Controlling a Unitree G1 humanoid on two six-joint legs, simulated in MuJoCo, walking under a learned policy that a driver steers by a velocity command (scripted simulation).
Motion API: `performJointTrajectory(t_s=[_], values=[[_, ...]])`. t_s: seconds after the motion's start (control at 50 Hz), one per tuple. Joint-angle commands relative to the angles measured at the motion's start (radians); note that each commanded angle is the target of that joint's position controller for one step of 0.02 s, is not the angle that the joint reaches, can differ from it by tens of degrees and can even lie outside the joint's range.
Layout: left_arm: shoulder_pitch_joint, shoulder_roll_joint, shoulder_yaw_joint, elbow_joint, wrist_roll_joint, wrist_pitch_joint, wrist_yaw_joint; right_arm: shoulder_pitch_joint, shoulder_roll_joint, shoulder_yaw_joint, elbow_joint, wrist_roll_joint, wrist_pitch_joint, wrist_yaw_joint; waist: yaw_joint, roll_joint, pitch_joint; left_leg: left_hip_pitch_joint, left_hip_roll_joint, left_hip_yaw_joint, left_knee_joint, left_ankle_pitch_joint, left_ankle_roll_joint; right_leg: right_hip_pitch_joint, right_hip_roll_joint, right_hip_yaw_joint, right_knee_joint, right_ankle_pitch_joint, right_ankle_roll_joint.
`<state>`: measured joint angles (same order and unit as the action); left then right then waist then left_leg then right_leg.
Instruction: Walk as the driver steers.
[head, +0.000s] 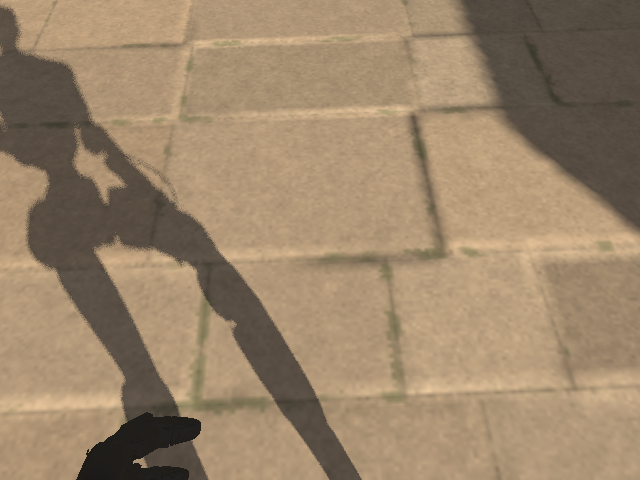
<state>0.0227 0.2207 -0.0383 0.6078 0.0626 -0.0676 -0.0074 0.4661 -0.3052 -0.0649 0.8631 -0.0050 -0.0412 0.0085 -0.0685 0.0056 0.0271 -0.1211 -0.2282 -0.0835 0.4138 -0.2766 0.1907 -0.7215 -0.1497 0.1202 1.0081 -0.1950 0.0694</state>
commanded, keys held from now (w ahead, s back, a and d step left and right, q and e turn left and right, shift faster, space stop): w+q+shift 0.36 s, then w+shift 0.26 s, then w+e+shift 0.38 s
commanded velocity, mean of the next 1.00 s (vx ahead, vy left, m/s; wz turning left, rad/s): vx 1.00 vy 0.00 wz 0.38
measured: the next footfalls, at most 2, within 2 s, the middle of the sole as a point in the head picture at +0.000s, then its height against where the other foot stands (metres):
right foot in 0.18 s outside the picture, level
left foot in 0.64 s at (244, 407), level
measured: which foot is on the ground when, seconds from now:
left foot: down 0.00-0.16, up 0.18-0.62, down 0.64-1.00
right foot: up 0.00-0.16, down 0.18-0.64, up 0.66-1.00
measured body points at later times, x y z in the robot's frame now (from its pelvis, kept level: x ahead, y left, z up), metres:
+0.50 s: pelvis +0.43 -0.03 +0.00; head +0.45 -0.02 +0.45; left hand +0.24 +0.20 -0.12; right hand +0.77 -0.12 -0.04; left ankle +0.53 +0.13 -0.66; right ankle +0.34 -0.20 -0.73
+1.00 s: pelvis +0.84 +0.19 -0.02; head +0.87 +0.20 +0.43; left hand +0.92 +0.48 -0.12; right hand +0.91 -0.08 -0.14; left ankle +0.63 +0.15 -0.73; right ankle +1.09 +0.18 -0.68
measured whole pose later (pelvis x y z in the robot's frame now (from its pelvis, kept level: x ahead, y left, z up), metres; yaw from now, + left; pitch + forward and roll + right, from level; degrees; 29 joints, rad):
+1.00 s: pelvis +0.84 +0.19 -0.02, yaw +20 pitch +1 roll +1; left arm 0.10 0.29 0.02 0.75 0.01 -0.03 -0.07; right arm 0.46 -0.28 -0.03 0.90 -0.01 -0.13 -0.01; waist -0.04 -0.02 0.05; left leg 0.26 -0.10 0.22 0.13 -0.40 0.05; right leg -0.77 -0.05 -0.12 0.74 0.12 -0.12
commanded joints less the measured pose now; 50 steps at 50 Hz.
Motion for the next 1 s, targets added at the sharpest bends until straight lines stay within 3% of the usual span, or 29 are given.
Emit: performJointTrajectory(t_s=[0.02, 0.06, 0.1, 0.14, 0.16, 0.18, 0.2, 0.22, 0.24, 0.26, 0.28, 0.3, 0.34, 0.44, 0.52, 0.56, 0.6, 0.62, 0.64, 0.66, 0.68, 0.7, 0.72, 0.74, 0.8, 0.86, 0.9, 0.96, 1.0], values=[[-0.073, 0.084, 0.017, -0.075, -0.029, 0.005, -0.011, -0.086, -0.171, -0.05, -0.106, 0.01, -0.035, 0.003, 0.021, -0.02, 0.051, -0.274, 0.189, -0.259, -0.225, 0.271, 0.086, 0.246, 0.069, -0.116, -0.271, 0.254, -0.001], [-0.106, 0.101, 0.021, -0.091, -0.041, 0.001, -0.01, -0.052, -0.181, -0.058, -0.103, 0.012, -0.033, 0.009, -0.017, 0.024, 0.016, -0.161, 0.212, -0.286, -0.186, 0.387, 0.058, 0.272, 0.103, -0.116, -0.369, 0.301, -0.016], [-0.098, 0.132, 0.03, -0.097, -0.041, -0.006, -0.004, -0.057, -0.187, -0.064, -0.111, 0.007, -0.029, 0.002, -0.01, 0.047, -0.004, -0.072, 0.233, -0.32, -0.119, 0.449, 0.025, 0.33, 0.124, -0.089, -0.474, 0.265, -0.028], [0.075, 0.213, 0.066, -0.05, -0.045, -0.013, 0.014, -0.09, -0.231, -0.073, -0.123, -0.006, -0.029, -0.001, 0.079, 0.045, -0.121, -0.005, 0.23, -0.329, 0.099, 0.67, -0.018, 0.532, 0.174, -0.081, -0.49, 0.094, -0.046], [0.271, 0.253, 0.087, -0.006, -0.044, -0.02, 0.028, -0.144, -0.25, -0.075, -0.132, -0.007, -0.035, 0.005, 0.203, 0.025, -0.217, -0.069, 0.195, -0.292, 0.326, 0.679, -0.041, 0.746, 0.156, -0.091, -0.488, 0.03, -0.058], [0.497, 0.321, 0.116, 0.029, -0.019, -0.025, 0.051, -0.17, -0.154, -0.048, -0.159, -0.006, -0.049, 0.006, 0.289, -0.062, -0.341, -0.227, 0.151, -0.223, 0.649, 0.443, -0.051, 0.995, -0.025, 0.079, -0.48, -0.277, -0.087], [0.466, 0.397, 0.131, 0.024, 0.025, -0.022, 0.05, -0.069, 0.005, -0.005, -0.215, 0.037, -0.049, 0.007, 0.171, -0.372, -0.429, -0.544, 0.044, -0.108, 0.922, -0.266, -0.081, 1.172, -0.314, 0.645, -0.693, -0.627, -0.169], [0.347, 0.347, 0.136, 0.013, 0.006, -0.012, 0.042, -0.087, -0.061, 0.006, -0.216, 0.017, -0.031, -0.001, 0.134, -0.338, -0.35, -0.674, 0.138, -0.057, 1.016, -0.165, -0.066, 1.068, -0.309, 0.807, -0.782, -0.773, -0.202], [0.265, 0.244, 0.116, -0.002, -0.006, -0.007, 0.038, -0.166, -0.116, -0.005, -0.206, -0.007, -0.015, 0.002, 0.138, -0.179, -0.214, -0.692, 0.197, -0.024, 0.998, -0.064, -0.07, 0.934, -0.256, 0.607, -0.763, -0.688, -0.191], [0.252, 0.195, 0.104, 0.018, -0.009, -0.004, 0.032, -0.208, -0.123, -0.007, -0.208, -0.02, -0.006, 0.015, 0.131, -0.071, -0.134, -0.668, 0.235, -0.007, 0.952, -0.018, -0.079, 0.822, -0.209, 0.427, -0.751, -0.479, -0.178], [0.278, 0.179, 0.1, 0.047, -0.009, -0.005, 0.031, -0.253, -0.111, -0.006, -0.22, -0.03, 0.004, 0.032, 0.128, -0.051, -0.086, -0.651, 0.263, -0.004, 0.927, -0.011, -0.086, 0.751, -0.163, 0.292, -0.76, -0.325, -0.157], [0.306, 0.165, 0.094, 0.081, -0.014, -0.014, 0.031, -0.255, -0.083, 0.001, -0.238, -0.035, 0.017, 0.048, 0.109, -0.09, -0.054, -0.648, 0.288, -0.006, 0.917, -0.006, -0.094, 0.7, -0.145, 0.205, -0.774, -0.246, -0.15], [0.34, 0.134, 0.089, 0.129, -0.033, -0.036, 0.015, -0.302, -0.046, 0.017, -0.277, -0.033, 0.04, 0.063, 0.088, -0.106, -0.013, -0.689, 0.323, 0.001, 0.913, 0.02, -0.103, 0.664, -0.137, 0.089, -0.805, -0.104, -0.139], [0.332, 0.159, 0.089, 0.169, -0.026, -0.07, -0.001, -0.435, -0.048, 0.04, -0.35, -0.03, 0.042, 0.075, 0.05, -0.069, 0.07, -0.657, 0.297, 0.021, 0.674, 0.231, -0.11, 0.554, -0.077, -0.176, -0.919, 0.161, -0.144], [0.445, 0.205, 0.093, 0.23, -0.03, -0.063, 0.0, -0.568, -0.028, 0.063, -0.359, -0.032, 0.02, 0.09, 0.099, -0.027, 0.137, -0.492, 0.228, 0.188, 0.345, 0.27, -0.048, 0.62, -0.066, -0.302, -0.995, 0.488, -0.142], [0.486, 0.256, 0.098, 0.253, -0.029, -0.049, 0.015, -0.552, -0.047, 0.06, -0.343, -0.039, 0.013, 0.079, 0.073, -0.088, 0.08, -0.4, 0.149, 0.244, 0.287, 0.177, -0.019, 0.761, -0.089, -0.333, -0.856, 1.025, -0.142], [0.471, 0.319, 0.107, 0.26, -0.028, -0.022, 0.033, -0.325, -0.1, 0.034, -0.273, -0.048, 0.006, 0.056, -0.06, -0.156, -0.082, -0.139, 0.094, 0.221, 0.249, 0.045, 0.02, 0.801, -0.128, -0.335, -0.497, 1.301, -0.151], [0.435, 0.324, 0.107, 0.248, -0.036, -0.01, 0.036, -0.116, -0.135, 0.013, -0.203, -0.05, 0.002, 0.04, -0.164, -0.145, -0.172, 0.116, 0.103, 0.173, 0.137, 0.084, 0.048, 0.696, -0.112, -0.345, -0.221, 1.21, -0.153], [0.462, 0.237, 0.09, 0.223, -0.031, -0.01, 0.027, -0.026, -0.209, -0.015, -0.165, -0.062, 0.005, 0.017, -0.142, -0.039, -0.273, 0.407, 0.292, -0.06, 0.171, -0.097, 0.06, 0.428, -0.043, -0.312, 0.145, 0.495, -0.154], [0.549, 0.124, 0.066, 0.163, -0.068, -0.018, 0.006, -0.061, -0.288, -0.034, -0.194, -0.056, 0.006, 0.005, -0.025, 0.204, -0.441, 0.677, 0.624, -0.632, 0.064, -0.208, 0.164, 0.044, 0.133, -0.186, 0.532, -0.315, -0.123], [0.369, 0.221, 0.087, 0.132, -0.071, -0.028, 0.015, -0.032, -0.252, -0.04, -0.19, -0.043, 0.008, -0.005, -0.112, 0.007, -0.401, 0.593, 0.592, -0.63, -0.055, -0.159, 0.131, -0.063, 0.132, -0.033, 0.57, -0.203, -0.152], [0.319, 0.188, 0.081, 0.117, -0.081, -0.034, 0.012, -0.073, -0.213, -0.032, -0.148, -0.042, -0.006, -0.014, -0.059, 0.001, -0.187, 0.411, 0.565, -0.453, -0.088, -0.038, 0.109, -0.099, 0.092, -0.041, 0.498, -0.12, -0.153], [0.334, 0.163, 0.074, 0.138, -0.075, -0.029, 0.006, -0.11, -0.149, -0.018, -0.129, -0.044, -0.022, -0.01, -0.002, -0.057, -0.068, 0.222, 0.53, -0.344, -0.129, 0.054, 0.076, -0.042, 0.05, -0.046, 0.398, -0.09, -0.152], [0.354, 0.143, 0.073, 0.157, -0.062, -0.008, -0.001, -0.152, -0.112, -0.008, -0.124, -0.043, -0.039, -0.009, 0.049, -0.054, -0.023, 0.097, 0.49, -0.246, -0.161, 0.086, 0.043, 0.025, 0.025, -0.032, 0.336, -0.08, -0.145], [0.377, 0.102, 0.074, 0.192, -0.04, 0.047, -0.029, -0.159, -0.04, 0.013, -0.092, -0.015, -0.074, -0.002, 0.105, 0.017, 0.046, -0.055, 0.434, -0.062, -0.275, 0.131, -0.017, 0.08, -0.003, -0.035, 0.245, -0.04, -0.127], [0.206, 0.078, 0.069, 0.135, -0.051, 0.049, -0.041, -0.142, -0.038, 0.013, -0.065, -0.012, -0.097, 0.01, 0.089, 0.04, 0.116, -0.07, 0.359, 0.149, -0.329, 0.39, -0.083, 0.006, 0.018, -0.097, 0.089, 0.142, -0.133], [0.134, 0.073, 0.062, 0.113, -0.057, 0.038, -0.053, -0.14, -0.032, 0.02, -0.057, -0.01, -0.105, 0.008, 0.084, 0.035, 0.115, -0.061, 0.323, 0.26, -0.333, 0.571, -0.118, 0.05, 0.048, -0.174, -0.057, 0.273, -0.152], [0.044, 0.072, 0.053, 0.084, -0.055, 0.029, -0.074, -0.086, -0.074, 0.021, -0.034, 0.002, -0.112, -0.014, 0.069, 0.017, 0.106, 0.035, 0.353, 0.321, -0.334, 0.895, -0.161, 0.161, 0.119, -0.282, -0.275, 0.399, -0.194], [0.112, 0.113, 0.062, 0.106, -0.051, 0.033, -0.074, -0.085, -0.136, 0.009, -0.038, -0.004, -0.097, -0.041, 0.119, 0.073, 0.028, 0.17, 0.383, 0.337, -0.186, 1.27, -0.19, 0.256, 0.201, -0.327, -0.315, 0.343, -0.22]])
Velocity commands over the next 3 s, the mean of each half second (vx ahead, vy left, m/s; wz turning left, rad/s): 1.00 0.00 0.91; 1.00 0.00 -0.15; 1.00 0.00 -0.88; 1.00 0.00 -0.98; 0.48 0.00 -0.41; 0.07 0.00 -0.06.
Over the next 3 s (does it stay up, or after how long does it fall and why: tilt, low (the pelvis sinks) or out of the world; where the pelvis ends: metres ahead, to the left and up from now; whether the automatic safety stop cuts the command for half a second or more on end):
stays up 2.07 0.04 0.01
